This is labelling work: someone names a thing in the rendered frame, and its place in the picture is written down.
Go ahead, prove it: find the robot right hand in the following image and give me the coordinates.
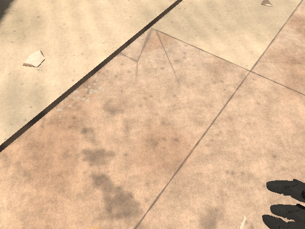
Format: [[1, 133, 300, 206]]
[[262, 178, 305, 229]]

